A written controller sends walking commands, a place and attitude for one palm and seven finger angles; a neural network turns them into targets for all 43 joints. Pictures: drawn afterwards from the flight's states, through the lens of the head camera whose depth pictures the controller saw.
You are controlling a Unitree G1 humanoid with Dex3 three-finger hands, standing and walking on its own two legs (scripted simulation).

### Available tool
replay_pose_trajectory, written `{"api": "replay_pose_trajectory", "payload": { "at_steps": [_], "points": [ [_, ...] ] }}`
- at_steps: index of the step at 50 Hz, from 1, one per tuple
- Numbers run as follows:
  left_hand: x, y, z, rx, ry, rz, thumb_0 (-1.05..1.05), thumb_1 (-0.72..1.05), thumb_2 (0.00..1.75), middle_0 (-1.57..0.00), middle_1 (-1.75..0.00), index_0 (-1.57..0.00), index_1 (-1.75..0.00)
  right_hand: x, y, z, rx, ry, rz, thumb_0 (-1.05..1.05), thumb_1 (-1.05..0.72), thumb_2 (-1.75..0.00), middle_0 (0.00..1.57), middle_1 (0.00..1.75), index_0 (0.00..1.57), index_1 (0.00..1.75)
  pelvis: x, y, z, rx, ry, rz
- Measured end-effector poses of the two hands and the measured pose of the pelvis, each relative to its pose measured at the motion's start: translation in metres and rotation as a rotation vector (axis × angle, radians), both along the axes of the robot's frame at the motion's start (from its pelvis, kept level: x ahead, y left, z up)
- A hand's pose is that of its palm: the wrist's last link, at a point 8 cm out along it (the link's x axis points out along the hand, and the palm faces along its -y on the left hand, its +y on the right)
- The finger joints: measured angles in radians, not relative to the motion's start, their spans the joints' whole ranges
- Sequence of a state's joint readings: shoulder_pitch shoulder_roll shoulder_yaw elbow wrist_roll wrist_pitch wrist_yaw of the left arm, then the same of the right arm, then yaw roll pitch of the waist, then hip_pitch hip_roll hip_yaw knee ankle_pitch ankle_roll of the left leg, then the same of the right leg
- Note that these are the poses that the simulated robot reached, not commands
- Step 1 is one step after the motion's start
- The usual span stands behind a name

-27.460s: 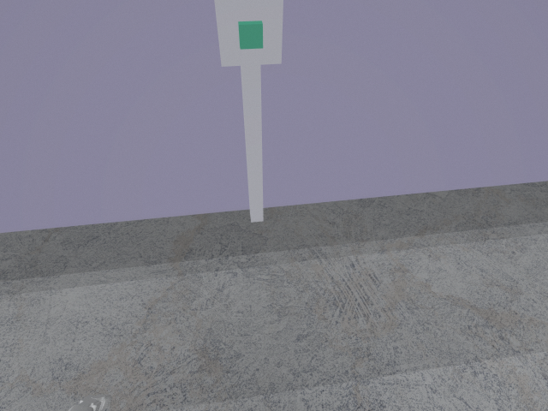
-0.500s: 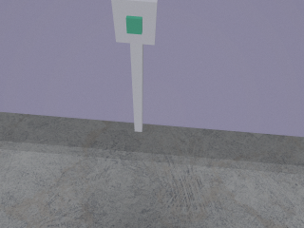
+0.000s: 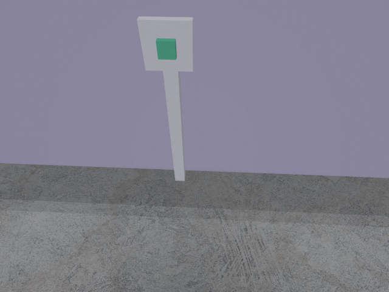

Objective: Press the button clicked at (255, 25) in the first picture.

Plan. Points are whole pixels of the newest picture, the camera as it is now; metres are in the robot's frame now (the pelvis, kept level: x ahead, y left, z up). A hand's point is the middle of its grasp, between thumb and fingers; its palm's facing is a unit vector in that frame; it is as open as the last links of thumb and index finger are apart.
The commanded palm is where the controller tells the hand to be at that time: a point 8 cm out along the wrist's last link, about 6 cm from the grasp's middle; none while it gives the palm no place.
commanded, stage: let the arm hang, fingers relaxed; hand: left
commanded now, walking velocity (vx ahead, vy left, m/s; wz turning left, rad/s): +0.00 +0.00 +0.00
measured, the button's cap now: (166, 48) +0.84 +0.15 +0.10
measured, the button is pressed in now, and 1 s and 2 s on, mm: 0 0 0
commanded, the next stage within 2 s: stand and wait in 0.22 s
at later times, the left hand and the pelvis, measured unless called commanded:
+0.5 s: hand out of the picture +0.07 +0.22 -0.16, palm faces -0.02 -0.95 -0.31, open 7.4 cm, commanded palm none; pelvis +0.02 -0.01 +0.00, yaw +0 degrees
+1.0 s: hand out of the picture +0.13 +0.22 -0.15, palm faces -0.03 -0.94 -0.33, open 7.4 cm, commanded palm none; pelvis +0.04 -0.02 +0.01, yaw -1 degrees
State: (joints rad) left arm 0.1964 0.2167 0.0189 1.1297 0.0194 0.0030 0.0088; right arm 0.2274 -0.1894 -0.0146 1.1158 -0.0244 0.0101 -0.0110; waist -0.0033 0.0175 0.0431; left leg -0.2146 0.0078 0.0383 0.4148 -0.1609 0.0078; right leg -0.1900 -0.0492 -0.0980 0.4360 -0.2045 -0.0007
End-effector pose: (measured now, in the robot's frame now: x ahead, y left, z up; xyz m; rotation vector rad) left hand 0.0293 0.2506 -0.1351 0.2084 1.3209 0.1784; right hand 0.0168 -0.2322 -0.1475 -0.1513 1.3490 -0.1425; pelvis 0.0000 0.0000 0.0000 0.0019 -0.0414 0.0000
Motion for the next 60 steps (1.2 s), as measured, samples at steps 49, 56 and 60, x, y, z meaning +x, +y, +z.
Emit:
{"api": "replay_pose_trajectory", "payload": {
  "at_steps": [49,56,60],
  "points": [
    [0.089,0.012,0.024,0.086,-0.078,-0.068,0.0,0.91,0.89,-0.2,-0.3,-0.2,-0.3,0.09,-0.074,0.022,-0.114,-0.086,0.05,0.01,-0.91,-0.9,0.2,0.3,0.2,0.3,0.038,-0.023,0.007,0.001,0.022,-0.011],
    [0.096,0.011,0.025,0.088,-0.079,-0.072,0.0,0.91,0.89,-0.2,-0.3,-0.2,-0.3,0.091,-0.076,0.022,-0.118,-0.079,0.044,0.01,-0.91,-0.9,0.2,0.3,0.2,0.3,0.043,-0.024,0.007,0.002,0.022,-0.015],
    [0.096,0.011,0.024,0.089,-0.072,-0.073,0.0,0.91,0.89,-0.2,-0.3,-0.2,-0.3,0.088,-0.077,0.022,-0.119,-0.069,0.038,0.01,-0.91,-0.9,0.2,0.3,0.2,0.3,0.046,-0.024,0.008,0.002,0.023,-0.018]
  ]
}}
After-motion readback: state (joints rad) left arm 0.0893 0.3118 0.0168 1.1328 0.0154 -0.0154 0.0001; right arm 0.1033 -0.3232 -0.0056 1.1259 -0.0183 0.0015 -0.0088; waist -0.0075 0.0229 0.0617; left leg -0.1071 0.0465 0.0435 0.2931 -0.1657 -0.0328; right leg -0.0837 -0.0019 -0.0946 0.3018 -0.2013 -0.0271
